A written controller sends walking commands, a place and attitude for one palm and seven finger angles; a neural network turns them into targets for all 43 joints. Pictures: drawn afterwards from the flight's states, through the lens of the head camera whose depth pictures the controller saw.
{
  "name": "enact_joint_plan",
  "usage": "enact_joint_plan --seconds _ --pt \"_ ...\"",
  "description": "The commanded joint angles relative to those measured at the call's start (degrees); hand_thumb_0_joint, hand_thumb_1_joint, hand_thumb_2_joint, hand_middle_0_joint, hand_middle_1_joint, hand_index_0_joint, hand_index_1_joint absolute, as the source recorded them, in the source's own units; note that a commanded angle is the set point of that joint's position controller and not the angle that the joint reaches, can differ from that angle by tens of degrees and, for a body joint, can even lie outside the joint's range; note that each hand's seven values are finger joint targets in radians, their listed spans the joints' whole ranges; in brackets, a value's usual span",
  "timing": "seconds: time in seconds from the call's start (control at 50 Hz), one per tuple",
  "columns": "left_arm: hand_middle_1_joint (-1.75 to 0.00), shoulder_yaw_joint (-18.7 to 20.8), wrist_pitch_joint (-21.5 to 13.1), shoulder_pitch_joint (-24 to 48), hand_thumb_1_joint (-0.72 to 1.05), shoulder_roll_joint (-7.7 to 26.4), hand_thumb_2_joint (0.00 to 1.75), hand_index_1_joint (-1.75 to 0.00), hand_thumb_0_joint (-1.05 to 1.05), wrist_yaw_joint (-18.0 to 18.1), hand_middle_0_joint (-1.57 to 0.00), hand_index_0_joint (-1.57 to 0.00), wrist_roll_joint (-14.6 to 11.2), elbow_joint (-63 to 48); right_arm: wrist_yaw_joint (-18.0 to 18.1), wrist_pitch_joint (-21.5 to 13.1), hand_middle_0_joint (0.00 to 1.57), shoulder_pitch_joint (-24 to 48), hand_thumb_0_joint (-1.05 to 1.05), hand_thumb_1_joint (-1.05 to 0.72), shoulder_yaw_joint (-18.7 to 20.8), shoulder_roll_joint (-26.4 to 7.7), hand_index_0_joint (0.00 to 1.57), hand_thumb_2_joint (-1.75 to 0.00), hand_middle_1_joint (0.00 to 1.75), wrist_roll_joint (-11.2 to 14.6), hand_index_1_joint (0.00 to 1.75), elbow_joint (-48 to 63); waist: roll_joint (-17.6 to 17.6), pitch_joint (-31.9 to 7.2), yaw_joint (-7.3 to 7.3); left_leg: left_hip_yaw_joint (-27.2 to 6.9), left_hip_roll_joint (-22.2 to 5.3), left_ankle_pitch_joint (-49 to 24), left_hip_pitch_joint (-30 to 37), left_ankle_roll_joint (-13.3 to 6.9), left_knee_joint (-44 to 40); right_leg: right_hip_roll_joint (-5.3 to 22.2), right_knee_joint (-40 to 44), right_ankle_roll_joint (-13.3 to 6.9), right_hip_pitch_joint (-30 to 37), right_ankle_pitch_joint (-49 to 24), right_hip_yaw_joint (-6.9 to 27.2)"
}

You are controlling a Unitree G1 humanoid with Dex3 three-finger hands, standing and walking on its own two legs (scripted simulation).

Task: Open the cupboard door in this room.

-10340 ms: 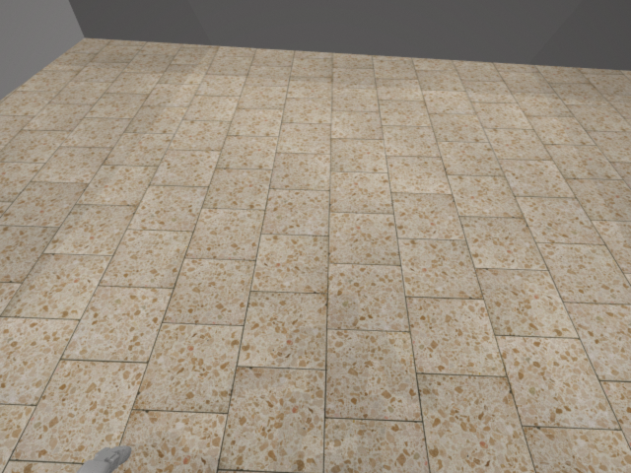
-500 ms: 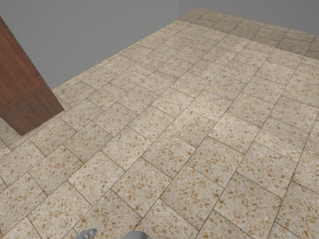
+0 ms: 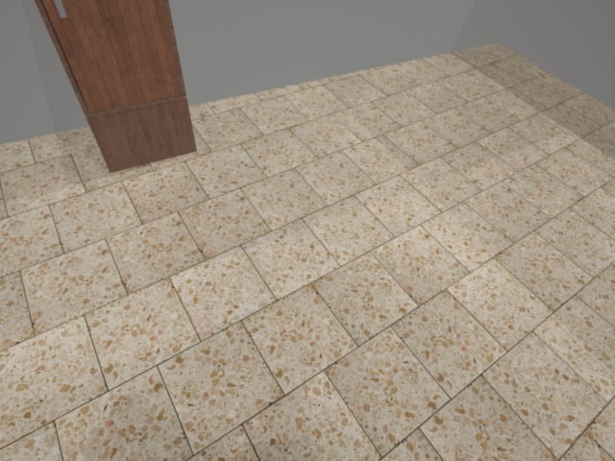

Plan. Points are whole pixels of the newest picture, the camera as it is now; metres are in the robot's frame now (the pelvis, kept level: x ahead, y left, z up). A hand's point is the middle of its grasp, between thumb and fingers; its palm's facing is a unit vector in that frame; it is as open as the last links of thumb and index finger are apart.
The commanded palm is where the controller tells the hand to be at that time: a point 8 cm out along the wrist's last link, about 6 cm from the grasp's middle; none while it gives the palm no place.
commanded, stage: stand and wait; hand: left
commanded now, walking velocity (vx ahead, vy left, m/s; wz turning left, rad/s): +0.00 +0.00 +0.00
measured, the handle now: out of the picture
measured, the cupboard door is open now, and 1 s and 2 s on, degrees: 0 0 0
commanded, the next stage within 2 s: turn or walk to find it in 0.28 s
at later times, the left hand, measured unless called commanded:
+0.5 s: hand out of the picture +0.02 +0.16 -0.16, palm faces +0.11 -0.96 -0.25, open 7.3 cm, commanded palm none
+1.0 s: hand out of the picture -0.06 +0.24 -0.16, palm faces +0.33 -0.91 -0.25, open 7.4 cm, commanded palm none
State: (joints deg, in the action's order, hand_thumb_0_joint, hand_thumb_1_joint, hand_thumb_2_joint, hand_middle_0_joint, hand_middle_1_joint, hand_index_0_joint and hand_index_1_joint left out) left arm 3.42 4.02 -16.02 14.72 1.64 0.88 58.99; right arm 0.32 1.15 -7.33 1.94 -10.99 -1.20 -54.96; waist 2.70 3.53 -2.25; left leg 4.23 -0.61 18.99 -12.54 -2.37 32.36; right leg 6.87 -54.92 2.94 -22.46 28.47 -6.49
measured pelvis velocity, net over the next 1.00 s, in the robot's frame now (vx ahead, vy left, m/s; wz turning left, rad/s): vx -0.08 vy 0.02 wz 0.30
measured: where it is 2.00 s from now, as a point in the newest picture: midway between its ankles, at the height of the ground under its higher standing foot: outside the picture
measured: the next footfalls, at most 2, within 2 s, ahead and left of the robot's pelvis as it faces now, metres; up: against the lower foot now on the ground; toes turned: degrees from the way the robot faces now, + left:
right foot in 0.34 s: +0.03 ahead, -0.14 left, +0.00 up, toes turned -4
left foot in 0.72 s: -0.04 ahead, +0.13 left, +0.00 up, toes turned +17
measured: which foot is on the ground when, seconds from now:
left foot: down 0.00-0.36, up 0.38-0.70, down 0.72-1.00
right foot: up 0.00-0.32, down 0.34-0.72, up 0.74-1.00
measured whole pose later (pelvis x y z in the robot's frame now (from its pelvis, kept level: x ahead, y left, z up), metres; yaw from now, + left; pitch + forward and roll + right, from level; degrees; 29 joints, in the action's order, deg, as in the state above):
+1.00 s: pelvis -0.08 +0.02 +0.01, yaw +17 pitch -1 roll -1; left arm 3.7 3.1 -9.4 13.5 1.1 0.5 55.7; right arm 0.4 1.0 -12.5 2.7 -10.3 -1.5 -56.0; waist 0.3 3.0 1.0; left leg 0.3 1.0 11.4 -14.7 -2.2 26.7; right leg 4.2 -57.2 4.3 -24.9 24.2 -2.5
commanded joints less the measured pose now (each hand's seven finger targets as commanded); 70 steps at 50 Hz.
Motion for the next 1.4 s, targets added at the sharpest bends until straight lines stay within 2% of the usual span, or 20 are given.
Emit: enact_joint_plan --seconds 0.0,0.14,0.28,0.34,0.38,0.5,0.66,0.68,0.7,0.72,0.74,0.82,0.94,1.04,1.1,1.12,1.14,1.16,1.24,1.38 --pt "-0.3 0.0 -2.1 0.8 0.9 2.2 0.9 -0.3 0.0 -0.6 -0.2 -0.2 0.1 -3.0 1.6 -1.5 0.2 -2.8 0.0 -0.9 1.6 -9.5 0.2 -0.9 0.3 0.4 0.3 1.1 -10.3 -2.8 1.86 -10.9 -13.4 -36.9 6.5 -5.5 -13.4 -0.7 -8.0 1.1 -6.3 -5.1 5.3" --pt "-0.3 -1.2 -2.3 2.6 0.9 0.7 0.9 -0.3 0.0 -0.1 -0.2 -0.2 -0.1 -2.3 1.7 -2.0 0.2 -7.0 0.0 -0.9 1.5 -8.0 0.2 -0.9 0.3 0.5 0.3 -1.6 -10.0 -3.3 3.02 -10.6 -13.6 -41.9 9.8 -6.5 -13.1 -1.2 3.7 1.6 -2.0 -4.9 5.1" --pt "-0.3 -1.7 -3.6 -2.1 0.9 -0.3 0.9 -0.3 0.0 0.3 -0.2 -0.2 0.0 0.8 1.6 -1.7 0.2 -5.7 0.0 -0.9 1.5 -6.3 0.2 -0.9 0.3 0.6 0.3 -3.4 -7.5 -3.0 0.62 -11.3 -10.0 -24.4 1.0 -3.0 -9.4 -2.1 30.6 0.2 14.1 -18.3 3.1" --pt "-0.3 -0.3 -4.5 -1.5 0.9 6.5 0.9 -0.3 0.0 0.7 -0.2 -0.2 0.3 0.4 0.7 -1.0 0.2 -5.9 0.0 -0.9 0.9 -2.3 0.2 -0.9 0.3 1.2 0.3 -2.3 7.7 -1.2 1.3 -3.3 0.1 0.6 -9.0 3.0 0.9 13.8 35.9 -7.6 16.9 -30.0 16.0" --pt "-0.3 0.6 -4.4 -0.8 0.9 6.6 0.9 -0.3 0.0 0.8 -0.2 -0.2 0.3 -0.9 0.8 0.7 0.2 -3.4 0.0 -0.9 1.9 -4.5 0.2 -0.9 0.3 0.5 0.3 -1.6 12.5 0.4 -0.47 -5.3 -0.5 11.8 -9.9 3.1 16.5 16.3 40.4 -13.1 9.7 -23.5 18.2" --pt "-0.3 1.2 -4.2 4.2 0.9 5.5 0.9 -0.3 0.0 0.8 -0.2 -0.2 0.7 -4.3 -0.5 1.8 0.2 -8.0 0.0 -0.9 2.9 -3.3 0.2 -0.9 0.3 0.5 0.3 -3.1 5.8 0.4 2.15 -3.5 -1.8 7.4 -11.9 4.5 27.5 12.5 38.8 -10.1 8.0 -19.3 6.9" --pt "-0.3 2.4 -3.3 2.8 0.9 7.6 0.9 -0.3 0.0 0.4 -0.2 -0.2 0.5 -4.8 -0.5 0.2 0.2 -10.6 0.0 -0.9 2.5 -3.2 0.2 -0.9 0.3 0.7 0.3 -1.4 5.6 -5.4 2.56 1.3 -1.1 -1.2 -0.8 4.9 -0.8 12.8 25.9 -7.0 10.1 -25.6 1.1" --pt "-0.3 2.2 -2.8 3.3 0.9 6.3 0.9 -0.3 0.0 0.2 -0.2 -0.2 -0.1 -5.4 -0.6 -0.2 0.2 -12.8 0.0 -0.9 2.9 -4.9 0.2 -0.9 0.3 0.6 0.3 -1.8 -1.0 -6.0 4.07 -1.7 -2.8 -7.0 5.1 4.2 -7.5 10.5 19.7 -4.1 4.8 -19.9 -1.2" --pt "-0.3 1.6 -2.3 3.2 0.9 2.8 0.9 -0.3 0.0 -0.1 -0.2 -0.2 -0.6 -7.1 -0.4 -0.7 0.2 -13.7 0.0 -0.9 4.0 -10.0 0.2 -0.9 0.3 0.1 0.3 -1.4 -16.8 -5.0 4.6 -19.8 -14.4 -13.7 7.8 -0.7 -13.9 2.8 8.0 0.3 -6.4 -5.5 -4.5" --pt "-0.3 0.8 -1.8 7.4 0.9 0.9 0.9 -0.3 0.0 -0.2 -0.2 -0.2 -0.2 -9.2 0.0 -0.5 0.2 -15.3 0.0 -0.9 4.9 -14.2 0.2 -0.9 0.3 -0.2 0.3 -1.3 -21.5 -3.0 6.35 -27.8 -22.4 -19.8 3.7 -6.2 -17.9 -0.7 -1.9 1.3 -10.0 7.4 -1.3" --pt "-0.3 0.9 -1.6 9.4 0.9 2.2 0.9 -0.3 0.0 -0.4 -0.2 -0.2 0.0 -9.6 0.0 -0.4 0.2 -14.5 0.0 -0.9 4.8 -13.8 0.2 -0.9 0.3 -0.3 0.3 -1.2 -13.8 -1.8 5.9 -25.2 -22.9 -15.3 -0.4 -7.8 -17.9 1.0 -5.9 0.3 -7.9 4.2 2.6" --pt "-0.3 1.4 -1.7 7.6 0.9 2.3 0.9 -0.3 0.0 -0.8 -0.2 -0.2 0.0 -7.1 1.0 -1.0 0.2 -6.3 0.0 -0.9 3.1 -10.0 0.2 -0.9 0.3 -0.3 0.3 1.0 -13.6 -0.8 2.89 -18.2 -13.8 -16.8 -1.0 -5.5 -16.0 -0.2 -9.4 0.8 -8.7 -4.9 5.1" --pt "-0.3 0.8 -2.2 9.0 0.9 1.9 0.9 -0.3 0.0 -0.6 -0.2 -0.2 -0.3 -8.0 0.9 -0.9 0.2 -9.5 0.0 -0.9 3.9 -11.2 0.2 -0.9 0.3 -0.1 0.3 1.1 -8.8 -5.2 4.81 -20.1 -13.9 -24.7 7.8 -7.4 -13.7 -2.0 -1.9 1.8 -8.7 -4.0 5.6" --pt "-0.3 0.6 -3.0 7.6 0.9 1.6 0.9 -0.3 0.0 -1.6 -0.2 -0.2 0.0 -8.8 0.2 -0.6 0.2 -7.9 0.0 -0.9 4.2 -11.9 0.2 -0.9 0.3 -0.7 0.3 2.2 -12.8 -4.6 4.54 -25.4 -12.6 4.3 1.1 -7.2 -17.1 -4.2 12.1 0.7 0.3 -1.1 3.5" --pt "-0.3 1.1 -3.8 -2.9 0.9 1.5 0.9 -0.3 0.0 -2.3 -0.2 -0.2 0.3 -5.7 0.1 -0.3 0.2 -3.3 0.0 -0.9 4.3 -11.4 0.2 -0.9 0.3 -0.7 0.3 3.6 -10.5 -3.0 -0.74 -22.4 -7.6 16.2 -14.2 -4.3 -13.2 -6.5 25.7 -0.2 18.9 -7.5 -0.2" --pt "-0.3 1.7 -4.2 -8.7 0.9 3.6 0.9 -0.3 0.0 -2.0 -0.2 -0.2 0.9 -4.3 0.1 -0.2 0.2 -1.9 0.0 -0.9 4.0 -8.8 0.2 -0.9 0.3 -0.3 0.3 4.4 -2.7 -2.1 -3.37 -18.4 -2.6 18.9 -24.7 -1.5 -3.4 -2.8 33.2 -1.4 28.4 -5.5 3.9" --pt "-0.3 2.6 -4.8 -11.8 0.9 9.1 0.9 -0.3 0.0 -1.2 -0.2 -0.2 1.9 -4.2 -0.2 -0.5 0.2 -1.6 0.0 -0.9 2.7 -3.6 0.2 -0.9 0.3 0.5 0.3 6.1 16.3 -2.0 -4.93 -7.1 5.1 16.7 -37.1 2.4 17.3 14.5 43.9 -6.5 32.7 11.8 25.4" --pt "-0.3 1.7 -4.9 -9.2 0.9 9.6 0.9 -0.3 0.0 -0.5 -0.2 -0.2 0.5 -5.5 -0.7 -0.8 0.2 2.9 0.0 -0.9 3.2 -6.5 0.2 -0.9 0.3 -0.4 0.3 7.7 12.0 4.5 -4.61 -9.2 1.2 12.3 -37.4 2.2 26.4 21.9 50.8 -8.3 19.2 20.1 34.3" --pt "-0.3 0.4 -6.7 2.3 0.9 3.5 0.9 -0.3 0.0 -0.2 -0.2 -0.2 -0.1 -7.2 -2.2 1.4 0.2 -5.3 0.0 -0.9 4.2 -7.0 0.2 -0.9 0.3 -0.8 0.3 2.9 4.4 7.1 4.06 -7.9 -2.3 -3.1 -26.4 3.9 36.9 13.1 49.7 -5.1 6.0 2.0 14.9" --pt "-0.3 -0.6 -7.0 -6.4 0.9 1.9 0.9 -0.3 0.0 0.2 -0.2 -0.2 0.3 -3.3 -1.9 1.7 0.2 -3.5 0.0 -0.9 3.0 -4.5 0.2 -0.9 0.3 -0.1 0.3 2.2 5.0 3.3 1.88 -4.0 -2.5 -5.7 -26.7 6.4 34.1 10.9 41.1 -7.0 17.1 -31.3 1.7"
